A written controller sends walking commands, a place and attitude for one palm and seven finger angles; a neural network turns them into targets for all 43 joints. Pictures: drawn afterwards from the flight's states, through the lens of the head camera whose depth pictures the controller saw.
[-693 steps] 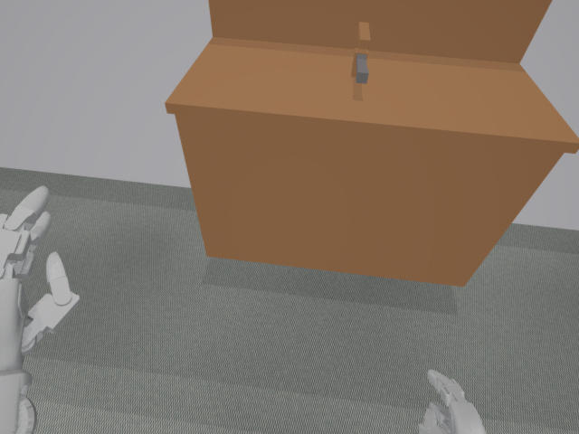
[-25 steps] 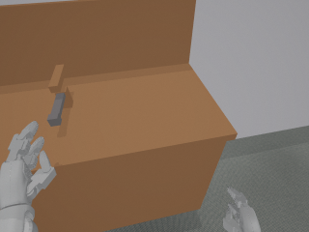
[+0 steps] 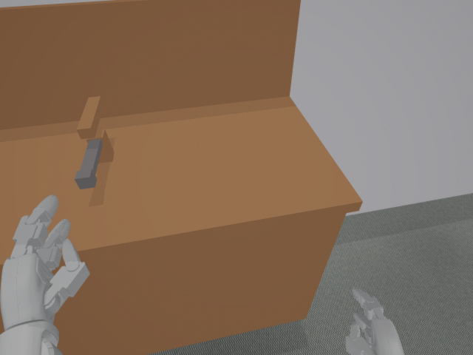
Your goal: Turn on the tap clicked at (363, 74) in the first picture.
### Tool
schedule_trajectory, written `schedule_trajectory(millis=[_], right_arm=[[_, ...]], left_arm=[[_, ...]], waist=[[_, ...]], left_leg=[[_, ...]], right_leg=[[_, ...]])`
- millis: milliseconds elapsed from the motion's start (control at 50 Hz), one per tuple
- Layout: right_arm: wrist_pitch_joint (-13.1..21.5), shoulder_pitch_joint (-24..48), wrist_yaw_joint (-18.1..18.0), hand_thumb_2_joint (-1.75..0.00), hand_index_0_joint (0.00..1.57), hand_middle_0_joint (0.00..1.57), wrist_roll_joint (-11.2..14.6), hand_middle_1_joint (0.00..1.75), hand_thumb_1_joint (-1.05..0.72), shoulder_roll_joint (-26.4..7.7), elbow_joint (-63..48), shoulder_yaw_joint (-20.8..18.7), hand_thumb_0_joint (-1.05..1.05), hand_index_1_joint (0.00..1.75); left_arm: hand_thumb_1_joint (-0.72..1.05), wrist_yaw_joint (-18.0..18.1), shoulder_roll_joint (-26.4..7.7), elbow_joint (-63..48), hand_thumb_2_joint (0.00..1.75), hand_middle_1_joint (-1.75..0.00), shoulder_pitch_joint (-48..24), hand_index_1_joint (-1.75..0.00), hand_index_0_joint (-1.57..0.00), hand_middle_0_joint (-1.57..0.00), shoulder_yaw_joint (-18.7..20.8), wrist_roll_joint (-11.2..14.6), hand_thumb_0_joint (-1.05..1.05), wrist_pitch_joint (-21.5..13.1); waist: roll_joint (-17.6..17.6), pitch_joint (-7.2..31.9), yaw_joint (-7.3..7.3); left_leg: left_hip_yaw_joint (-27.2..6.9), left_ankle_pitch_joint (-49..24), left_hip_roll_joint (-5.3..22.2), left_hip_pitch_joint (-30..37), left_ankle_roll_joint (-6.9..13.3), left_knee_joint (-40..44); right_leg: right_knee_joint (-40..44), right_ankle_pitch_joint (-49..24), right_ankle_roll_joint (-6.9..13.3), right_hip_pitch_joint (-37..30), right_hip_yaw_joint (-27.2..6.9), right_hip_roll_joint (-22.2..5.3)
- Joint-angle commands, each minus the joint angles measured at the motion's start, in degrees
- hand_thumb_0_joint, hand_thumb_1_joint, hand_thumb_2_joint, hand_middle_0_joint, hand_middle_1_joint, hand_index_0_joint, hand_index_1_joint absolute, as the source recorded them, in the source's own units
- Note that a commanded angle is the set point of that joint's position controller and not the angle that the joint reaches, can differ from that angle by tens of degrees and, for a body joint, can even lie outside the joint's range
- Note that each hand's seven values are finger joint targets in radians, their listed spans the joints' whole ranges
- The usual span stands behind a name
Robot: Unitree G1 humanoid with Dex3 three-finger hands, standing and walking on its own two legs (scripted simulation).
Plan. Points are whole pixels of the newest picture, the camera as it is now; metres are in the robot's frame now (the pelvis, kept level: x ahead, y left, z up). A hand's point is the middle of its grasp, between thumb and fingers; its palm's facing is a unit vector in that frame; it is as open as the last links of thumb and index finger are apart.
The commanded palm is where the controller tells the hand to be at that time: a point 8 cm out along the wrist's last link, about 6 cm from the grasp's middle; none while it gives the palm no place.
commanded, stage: turn the palm inward beside the body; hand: left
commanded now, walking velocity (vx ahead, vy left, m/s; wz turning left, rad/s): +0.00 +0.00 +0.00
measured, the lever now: (86, 179) +0.38 +0.35 +0.09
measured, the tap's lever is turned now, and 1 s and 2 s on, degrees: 0 0 0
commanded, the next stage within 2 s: reach beside the lever's end, fingers flat in 0.34 s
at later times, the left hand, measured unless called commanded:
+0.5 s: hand (94, 261) +0.19 +0.22 +0.14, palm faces +0.48 -0.87 -0.12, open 7.4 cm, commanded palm +0.15 +0.27 +0.15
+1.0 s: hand (78, 239) +0.23 +0.27 +0.13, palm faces +0.52 -0.85 -0.11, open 7.4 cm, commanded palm +0.19 +0.31 +0.13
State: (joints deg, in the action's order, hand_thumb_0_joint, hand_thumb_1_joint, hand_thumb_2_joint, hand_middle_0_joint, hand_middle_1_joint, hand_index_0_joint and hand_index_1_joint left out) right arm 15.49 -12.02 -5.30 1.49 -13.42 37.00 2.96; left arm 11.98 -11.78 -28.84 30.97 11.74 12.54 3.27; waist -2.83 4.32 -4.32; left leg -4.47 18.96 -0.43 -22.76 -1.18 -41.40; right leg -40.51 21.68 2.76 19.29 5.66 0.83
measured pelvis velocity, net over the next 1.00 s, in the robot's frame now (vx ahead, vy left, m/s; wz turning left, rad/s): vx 0.01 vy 0.00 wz -0.01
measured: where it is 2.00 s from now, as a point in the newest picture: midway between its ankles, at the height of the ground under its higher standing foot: outside the picture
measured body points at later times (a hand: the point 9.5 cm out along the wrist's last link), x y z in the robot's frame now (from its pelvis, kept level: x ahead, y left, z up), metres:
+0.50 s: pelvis +0.01 -0.01 +0.00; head -0.01 -0.03 +0.45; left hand +0.16 +0.27 +0.15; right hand +0.21 -0.22 -0.07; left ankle +0.03 +0.13 -0.72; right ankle +0.00 -0.09 -0.72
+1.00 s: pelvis +0.01 +0.00 +0.01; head +0.00 -0.02 +0.46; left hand +0.20 +0.31 +0.13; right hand +0.20 -0.23 -0.07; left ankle +0.03 +0.13 -0.72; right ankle +0.00 -0.09 -0.72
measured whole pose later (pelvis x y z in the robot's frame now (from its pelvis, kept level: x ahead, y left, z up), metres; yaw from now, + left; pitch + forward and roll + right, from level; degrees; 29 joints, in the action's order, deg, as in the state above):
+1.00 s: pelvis +0.01 +0.00 +0.01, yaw +0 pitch +1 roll +0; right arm 15.5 -11.7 -6.2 2.0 -14.0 39.5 1.7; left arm 7.9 -14.0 -11.8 18.5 19.5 14.5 1.1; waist -2.6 3.5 -3.6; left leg -4.0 18.0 -0.1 -21.5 -1.4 -38.0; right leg -37.6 20.7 2.9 18.5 5.1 1.1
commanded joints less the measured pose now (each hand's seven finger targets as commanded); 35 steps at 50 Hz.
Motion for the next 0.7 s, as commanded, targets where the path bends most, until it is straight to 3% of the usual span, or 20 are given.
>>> schedule_trajectory(millis=[0, 60, 100, 120, 180, 220, 280, 320, 360, 400, 420, 460, 520, 540, 580, 620, 640, 680], right_arm=[[3.6, 8.5, -0.5, -0.9, 0.2, 0.2, -0.1, 0.3, -0.9, -6.1, -10.4, -2.2, 0.0, 0.3], [3.6, 8.3, -0.4, -0.9, 0.2, 0.2, 0.0, 0.3, -0.9, -5.9, -10.4, -2.2, 0.0, 0.3], [3.6, 8.2, -0.4, -0.9, 0.2, 0.2, -0.1, 0.3, -0.9, -6.0, -10.4, -2.3, 0.0, 0.3], [3.7, 8.3, -0.4, -0.9, 0.2, 0.2, 0.0, 0.3, -0.9, -5.9, -10.2, -2.3, 0.0, 0.3], [3.6, 7.9, -0.3, -0.9, 0.2, 0.2, -0.1, 0.3, -0.9, -6.0, -10.4, -2.5, 0.0, 0.3], [3.6, 7.9, -0.3, -0.9, 0.2, 0.2, 0.1, 0.3, -0.9, -5.9, -10.0, -2.5, 0.0, 0.3], [3.6, 7.6, -0.3, -0.9, 0.2, 0.2, 0.0, 0.3, -0.9, -5.9, -10.4, -2.4, 0.0, 0.3], [3.6, 8.0, -0.5, -0.9, 0.2, 0.2, 0.1, 0.3, -0.9, -5.8, -10.2, -2.4, 0.0, 0.3], [3.6, 7.8, -0.5, -0.9, 0.2, 0.2, 0.1, 0.3, -0.9, -5.9, -10.6, -2.4, 0.0, 0.3], [3.7, 7.7, -0.5, -0.9, 0.2, 0.2, -0.1, 0.3, -0.9, -5.9, -10.5, -2.5, 0.0, 0.3], [3.7, 8.0, -0.5, -0.9, 0.2, 0.2, 0.1, 0.3, -0.9, -5.8, -10.3, -2.4, 0.0, 0.3], [3.4, 7.4, -0.6, -0.9, 0.2, 0.2, 0.0, 0.3, -0.9, -5.9, -9.9, -2.6, 0.0, 0.3], [3.4, 7.6, -0.5, -0.9, 0.2, 0.2, 0.1, 0.3, -0.9, -6.0, -9.4, -2.7, 0.0, 0.3], [3.3, 7.2, -0.5, -0.9, 0.2, 0.2, 0.0, 0.3, -0.9, -5.8, -9.6, -2.6, 0.0, 0.3], [3.1, 7.4, -0.8, -0.9, 0.2, 0.2, 0.0, 0.3, -0.9, -6.1, -9.1, -2.7, 0.0, 0.3], [2.9, 7.8, -1.0, -0.9, 0.2, 0.2, 0.3, 0.3, -0.9, -6.2, -8.4, -2.8, 0.0, 0.3], [2.8, 7.5, -1.1, -0.9, 0.2, 0.2, 0.3, 0.3, -0.9, -6.1, -8.4, -2.8, 0.0, 0.3], [3.1, 7.7, -1.2, -0.9, 0.2, 0.2, 0.4, 0.3, -0.9, -6.1, -8.2, -2.8, 0.0, 0.3]], left_arm=[[0.9, 0.1, -7.4, -13.2, 0.9, -0.3, -3.9, -0.3, -0.2, -0.2, 4.6, 0.0, 0.0, -3.5], [0.9, 0.3, -7.6, -13.7, 0.9, -0.3, -4.4, -0.3, -0.2, -0.2, 4.9, -0.3, 0.0, -3.4], [0.9, 0.2, -7.5, -13.2, 0.9, -0.3, -3.8, -0.3, -0.2, -0.2, 5.1, 0.0, 0.0, -3.4], [0.9, 0.4, -8.4, -13.6, 0.9, -0.3, -3.8, -0.3, -0.2, -0.2, 5.9, -0.6, 0.0, -3.6], [0.9, 0.0, -7.3, -13.1, 0.9, -0.3, -3.8, -0.3, -0.2, -0.2, 5.2, 0.1, 0.0, -3.7], [0.9, 0.1, -8.0, -12.8, 0.9, -0.3, -3.6, -0.3, -0.2, -0.2, 5.9, -0.4, 0.0, -3.8], [0.9, -0.3, -6.9, -12.2, 0.9, -0.3, -3.9, -0.3, -0.2, -0.2, 4.9, 0.1, 0.0, -3.7], [0.9, -0.2, -7.7, -12.4, 0.9, -0.3, -4.0, -0.3, -0.2, -0.2, 5.5, -0.2, 0.0, -3.6], [0.9, -0.2, -7.2, -12.6, 0.9, -0.3, -4.1, -0.3, -0.2, -0.2, 4.8, -0.2, 0.0, -3.5], [0.9, -0.3, -7.5, -12.9, 0.9, -0.3, -3.9, -0.3, -0.2, -0.2, 5.1, 0.0, 0.0, -3.7], [0.9, 0.0, -8.1, -12.8, 0.9, -0.3, -4.0, -0.3, -0.2, -0.2, 5.9, -0.3, 0.0, -3.6], [0.9, 0.1, -8.3, -10.6, 0.9, -0.3, -5.7, -0.3, -0.2, -0.2, 6.8, -0.1, 0.0, -3.9], [0.9, 0.1, -9.5, -9.9, 0.9, -0.3, -6.5, -0.3, -0.2, -0.2, 8.5, -0.1, 0.0, -4.6], [0.9, -0.2, -8.0, -9.6, 0.9, -0.3, -7.1, -0.3, -0.2, -0.2, 6.8, 0.1, 0.0, -4.7], [0.9, -0.9, -8.9, -6.6, 0.9, -0.3, -8.7, -0.3, -0.2, -0.2, 8.3, 1.0, 0.0, -4.6], [0.9, -1.5, -10.8, -4.2, 0.9, -0.3, -8.9, -0.3, -0.2, -0.2, 10.6, 1.2, 0.0, -4.4], [0.9, -1.9, -10.4, -4.9, 0.9, -0.3, -11.7, -0.3, -0.2, -0.2, 9.9, 1.2, 0.0, -4.7], [0.9, -2.5, -10.4, -3.2, 0.9, -0.3, -13.3, -0.3, -0.2, -0.2, 10.0, 1.7, 0.0, -5.0]], waist=[[2.4, 2.3, 0.12], [0.5, 2.0, -0.13], [2.5, 2.3, 0.02], [0.6, 2.5, -0.39], [2.8, 3.2, -0.08], [1.1, 2.7, -0.38], [2.6, 2.4, -0.11], [0.8, 2.0, -0.25], [2.8, 2.0, -0.09], [2.3, 2.9, -0.15], [0.5, 2.3, -0.51], [3.5, 2.1, 0.07], [0.0, 3.2, -0.39], [1.2, 3.5, 0.1], [4.1, 3.1, 0.38], [2.4, 2.5, -0.12], [1.2, 3.2, 0.46], [1.7, 2.9, 0.57]], left_leg=[[1.0, -4.4, -0.7, 2.4, 2.8, 6.2], [1.1, -4.8, -0.8, 2.7, 2.7, 6.3], [1.3, -5.7, -0.8, 2.7, 2.9, 5.9], [1.4, -6.4, -0.8, 3.1, 2.7, 5.9], [1.6, -7.3, -0.8, 3.1, 2.8, 5.6], [1.7, -7.9, -0.8, 3.3, 2.7, 5.6], [1.5, -7.1, -0.8, 2.8, 2.8, 5.8], [1.8, -7.0, -1.0, 3.2, 2.9, 5.7], [1.5, -6.5, -0.9, 3.0, 2.9, 5.8], [1.7, -7.5, -0.9, 3.3, 2.9, 5.6], [1.7, -7.4, -1.0, 3.4, 2.8, 5.8], [1.6, -7.2, -0.9, 2.8, 2.7, 5.8], [1.9, -8.6, -1.2, 3.5, 2.6, 5.7], [1.7, -8.5, -1.2, 3.4, 2.6, 5.9], [1.9, -8.3, -1.2, 2.9, 2.9, 5.6], [2.1, -8.3, -1.2, 2.8, 2.8, 5.8], [2.1, -8.6, -1.2, 3.4, 2.7, 6.1], [2.1, -8.3, -1.2, 3.5, 2.7, 6.1]], right_leg=[[9.8, -5.2, -2.0, 1.5, -2.4, -1.8], [9.6, -5.9, -1.9, 1.4, -2.4, -1.8], [9.8, -7.1, -2.1, 1.2, -2.7, -1.8], [9.6, -7.7, -1.9, 0.9, -2.6, -1.8], [9.4, -9.6, -2.1, 0.5, -2.7, -1.8], [9.4, -10.0, -2.0, 0.5, -2.7, -1.9], [9.6, -9.6, -2.2, 0.6, -2.7, -1.9], [10.2, -9.2, -2.2, 0.6, -3.1, -2.0], [10.2, -8.7, -2.2, 0.8, -3.0, -1.9], [10.0, -10.2, -2.3, 0.2, -3.2, -2.1], [10.1, -9.7, -2.1, 0.3, -3.1, -2.0], [9.9, -9.8, -2.3, 0.4, -2.9, -1.8], [9.6, -11.6, -2.0, -0.3, -3.2, -2.0], [9.4, -11.7, -2.1, -0.1, -3.0, -2.0], [10.1, -12.4, -2.5, -0.3, -3.6, -2.0], [10.7, -12.6, -2.5, -0.6, -4.1, -2.1], [10.4, -12.8, -2.4, -0.7, -3.9, -2.1], [10.7, -12.5, -2.5, -0.5, -4.1, -2.0]])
